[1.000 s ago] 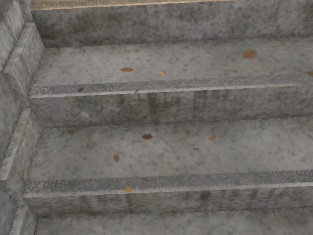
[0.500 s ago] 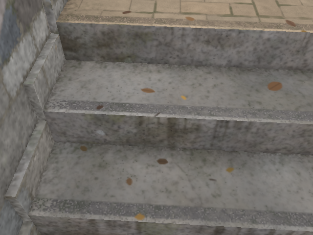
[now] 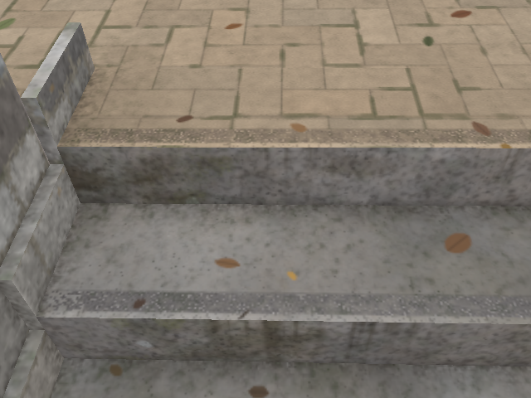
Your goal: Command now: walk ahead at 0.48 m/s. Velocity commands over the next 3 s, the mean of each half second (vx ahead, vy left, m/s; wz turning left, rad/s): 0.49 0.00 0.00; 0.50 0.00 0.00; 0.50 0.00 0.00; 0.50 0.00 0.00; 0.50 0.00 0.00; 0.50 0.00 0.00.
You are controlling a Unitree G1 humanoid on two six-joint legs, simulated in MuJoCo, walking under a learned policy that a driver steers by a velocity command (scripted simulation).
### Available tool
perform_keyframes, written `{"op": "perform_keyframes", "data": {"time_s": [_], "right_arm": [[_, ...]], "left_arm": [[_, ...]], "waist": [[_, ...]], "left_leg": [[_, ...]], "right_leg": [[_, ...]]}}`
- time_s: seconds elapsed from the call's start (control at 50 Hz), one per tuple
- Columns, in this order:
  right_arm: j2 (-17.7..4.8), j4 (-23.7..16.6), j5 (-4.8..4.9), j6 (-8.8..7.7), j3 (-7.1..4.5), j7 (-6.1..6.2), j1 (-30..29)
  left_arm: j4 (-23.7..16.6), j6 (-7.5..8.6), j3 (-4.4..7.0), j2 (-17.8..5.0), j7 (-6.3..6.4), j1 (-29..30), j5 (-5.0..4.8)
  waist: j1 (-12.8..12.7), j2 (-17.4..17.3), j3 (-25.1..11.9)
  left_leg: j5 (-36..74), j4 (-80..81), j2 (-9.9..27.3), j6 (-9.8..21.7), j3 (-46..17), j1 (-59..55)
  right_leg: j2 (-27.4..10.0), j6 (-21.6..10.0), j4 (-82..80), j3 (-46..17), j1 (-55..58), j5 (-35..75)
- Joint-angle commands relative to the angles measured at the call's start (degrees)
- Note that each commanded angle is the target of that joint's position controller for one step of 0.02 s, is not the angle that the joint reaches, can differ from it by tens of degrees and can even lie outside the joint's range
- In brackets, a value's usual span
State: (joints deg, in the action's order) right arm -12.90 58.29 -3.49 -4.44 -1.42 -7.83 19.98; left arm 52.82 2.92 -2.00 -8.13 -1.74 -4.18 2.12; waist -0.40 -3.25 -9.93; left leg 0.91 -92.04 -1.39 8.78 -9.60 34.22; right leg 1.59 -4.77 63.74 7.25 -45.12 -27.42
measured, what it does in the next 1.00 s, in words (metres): climbs: left foot 0.17 m higher, then right foot 0.17 m higher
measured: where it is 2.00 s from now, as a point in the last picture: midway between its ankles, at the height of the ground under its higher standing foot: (307, 76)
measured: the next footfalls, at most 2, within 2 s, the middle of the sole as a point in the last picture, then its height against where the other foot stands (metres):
left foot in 0.38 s outside the picture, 0.17 m higher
right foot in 0.90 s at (357, 264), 0.17 m higher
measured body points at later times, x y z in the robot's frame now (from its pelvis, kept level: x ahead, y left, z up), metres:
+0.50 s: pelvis +0.26 +0.02 +0.16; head +0.27 +0.01 +0.61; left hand +0.20 +0.22 +0.01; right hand +0.47 -0.17 +0.07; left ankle +0.33 +0.10 -0.48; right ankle +0.11 -0.11 -0.45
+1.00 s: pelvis +0.54 -0.05 +0.31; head +0.54 -0.06 +0.76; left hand +0.78 +0.13 +0.24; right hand +0.51 -0.25 +0.15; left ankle +0.38 +0.11 -0.33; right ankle +0.62 -0.14 -0.31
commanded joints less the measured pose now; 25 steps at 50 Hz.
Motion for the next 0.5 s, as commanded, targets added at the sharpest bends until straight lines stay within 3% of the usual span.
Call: {"op": "perform_keyframes", "data": {"time_s": [0.02,0.04,0.06,0.08,0.1,0.12,0.14,0.16,0.2,0.22,0.24,0.26,0.28,0.3,0.32,0.34,0.36,0.38,0.4,0.42,0.44,0.46,0.48,0.5], "right_arm": [[3.4,-5.3,0.74,0.72,0.97,2.11,-5.1],[3.9,-4.7,0.25,1.76,1.29,2.66,-3.4],[4.2,-4.5,0.36,2.48,1.46,2.84,-3.8],[4.4,-4.4,1.63,2.68,1.57,2.71,-4.6],[4.2,-6.5,2.02,2.86,2.08,2.46,-9.7],[6.4,-8.1,2.35,3.37,3.18,2.14,-13.6],[7.0,-9.8,2.45,3.20,4.07,2.64,-16.5],[6.8,-10.3,2.41,2.84,4.66,3.05,-18.6],[5.8,-11.9,2.23,2.42,5.16,3.25,-22.6],[3.6,-14.1,2.47,2.73,4.83,3.69,-26.9],[3.0,-15.1,2.46,3.05,4.68,3.95,-30.7],[2.9,-17.2,2.09,3.84,4.45,3.73,-36.5],[3.8,-20.2,1.58,5.32,4.73,3.60,-43.3],[4.3,-20.4,0.70,5.74,4.57,3.36,-42.0],[6.4,-19.7,1.20,6.61,4.89,2.34,-37.8],[6.0,-18.2,0.97,6.92,4.37,1.82,-32.6],[5.1,-17.9,0.45,6.63,3.96,1.77,-30.7],[4.4,-17.7,0.01,6.13,3.46,2.48,-28.2],[2.5,-16.2,-0.27,6.07,2.21,3.23,-21.2],[-1.5,-11.1,0.58,6.03,0.98,4.19,-9.8],[-4.8,-8.4,-0.41,6.48,-0.42,5.06,0.5],[-4.5,-4.2,-2.56,6.32,-0.33,5.20,8.8],[-2.7,-1.8,-0.72,3.40,0.37,5.19,10.4],[0.8,-0.4,0.75,1.70,0.61,4.66,3.8]], "left_arm": [[7.5,0.35,0.48,0.2,-0.51,-7.9,0.24],[8.4,0.57,-0.34,2.6,-0.94,-5.8,1.16],[8.8,0.93,-0.57,4.0,-0.91,-4.7,1.57],[8.8,0.86,0.06,2.9,-0.97,-4.6,2.34],[9.9,0.48,0.15,1.8,-1.19,-8.4,3.41],[11.3,0.11,-0.27,1.5,-1.08,-13.9,4.71],[12.1,0.01,-0.66,2.6,-1.10,-15.1,6.39],[13.1,0.06,-1.13,2.6,-1.03,-18.4,6.92],[14.1,1.15,-1.55,1.5,-0.74,-23.0,6.22],[15.0,1.63,-1.78,0.2,-1.11,-26.1,6.33],[15.6,1.92,-1.93,0.1,-0.88,-30.9,5.99],[14.8,1.74,-2.05,-1.3,-1.40,-32.0,4.98],[16.0,1.44,-2.37,-0.7,-2.18,-35.2,3.89],[12.7,1.99,-2.08,-1.5,-3.52,-27.5,1.81],[12.7,3.15,-1.62,-6.7,-4.17,-28.3,0.50],[12.4,4.37,-0.73,-11.4,-4.06,-27.6,-0.59],[13.1,4.63,0.42,-13.3,-3.88,-28.9,-1.35],[14.5,4.36,1.47,-14.0,-3.91,-30.6,-1.37],[16.6,3.85,2.21,-13.6,-4.18,-31.5,-0.44],[15.9,4.29,1.09,-7.5,-4.77,-35.8,2.77],[14.0,3.23,0.81,-5.7,-5.56,-30.6,1.11],[15.1,1.02,1.93,-1.3,-7.28,-22.9,0.78],[12.8,0.81,2.90,-1.9,-6.09,-20.3,-0.87],[11.4,1.44,3.09,-1.4,-4.09,-16.0,-0.63]], "waist": [[2.0,-0.2,3.0],[5.0,-1.9,2.9],[6.5,-0.2,4.6],[6.5,0.7,5.1],[5.3,1.5,5.9],[3.9,9.5,7.1],[4.4,5.5,8.0],[3.4,5.4,7.9],[2.1,4.4,6.8],[0.6,2.9,5.4],[-2.3,5.8,5.8],[-3.6,8.2,8.2],[-5.6,8.7,9.0],[-0.8,13.5,8.8],[2.1,16.4,4.5],[4.3,14.5,4.2],[4.4,13.7,3.0],[4.8,15.1,2.2],[6.8,17.1,-2.2],[6.0,5.7,-12.8],[11.7,-0.9,-13.9],[14.7,-12.7,-5.4],[10.3,-10.4,0.9],[7.0,-5.1,4.8]], "left_leg": [[0.7,-25.8,-0.7,5.9,-6.1,30.2],[3.3,-22.4,1.0,6.3,-4.6,31.0],[2.9,-23.0,1.8,7.0,-3.3,33.0],[0.4,-23.1,2.6,6.8,-0.6,32.7],[-2.9,-25.1,2.4,7.7,2.3,35.4],[-9.2,-40.5,2.2,8.7,5.3,41.5],[-8.1,-39.1,2.0,10.0,3.5,46.7],[-8.0,-39.8,2.0,10.5,2.9,50.1],[-4.9,-32.6,4.9,9.9,6.9,51.3],[-1.0,-20.9,6.0,8.0,10.2,47.4],[-0.1,-15.9,6.8,5.9,12.9,45.9],[-9.3,-10.8,7.1,3.4,17.7,42.2],[-13.6,-4.0,6.9,3.3,19.0,40.0],[-18.4,7.6,5.8,3.3,20.6,22.3],[-15.9,4.4,1.7,0.2,23.0,10.9],[-19.6,10.1,-0.2,-2.1,23.7,13.0],[-24.3,21.0,-2.4,-2.8,24.5,14.6],[-22.8,30.6,-3.0,-1.9,23.9,12.7],[-18.8,32.3,-3.2,0.6,20.2,3.2],[-9.1,32.9,2.0,7.4,3.8,-23.2],[-26.9,49.8,7.3,11.5,-15.2,-31.6],[-37.6,71.3,15.5,16.7,-38.8,-28.1],[-44.0,72.7,16.5,12.2,-40.8,-24.3],[-39.0,69.5,16.0,12.2,-33.7,-19.1]], "right_leg": [[-14.9,-10.7,-38.6,-36.6,19.8,4.8],[-13.9,-9.4,-39.9,-31.8,17.6,7.3],[-12.1,-7.4,-41.5,-26.3,16.8,9.4],[-11.0,-6.3,-43.2,-19.6,15.9,12.7],[-11.5,-7.2,-45.4,-18.0,16.4,12.1],[-12.3,-8.7,-47.9,-18.8,18.7,12.0],[-12.0,-7.5,-48.1,-17.6,20.1,8.6],[-12.1,-7.3,-48.2,-17.8,22.6,8.2],[-10.9,-6.2,-48.7,-14.1,27.2,10.2],[-10.3,-5.7,-50.1,-12.3,26.9,10.1],[-10.0,-6.5,-51.3,-12.5,27.8,12.7],[-12.7,-7.4,-56.6,-12.9,24.8,15.0],[-15.1,-8.7,-60.5,-15.2,25.4,19.4],[-12.8,-9.0,-61.7,-10.4,17.1,38.4],[-15.4,-13.5,-59.0,-10.2,15.5,67.1],[-17.3,-13.4,-53.1,-8.5,27.3,89.6],[-18.3,-13.1,-49.1,-8.5,39.7,99.1],[-18.9,-11.9,-45.4,-8.0,49.1,106.9],[-17.5,-9.9,-36.3,-6.2,48.3,115.2],[-13.6,-6.5,-22.9,-11.1,28.8,101.2],[-5.6,-5.4,-10.2,-13.0,13.0,74.0],[2.3,-3.6,24.3,-20.1,-2.2,34.1],[1.0,-5.0,42.7,-24.9,-13.8,37.7],[0.7,-6.9,51.6,-24.5,-20.8,37.0]]}}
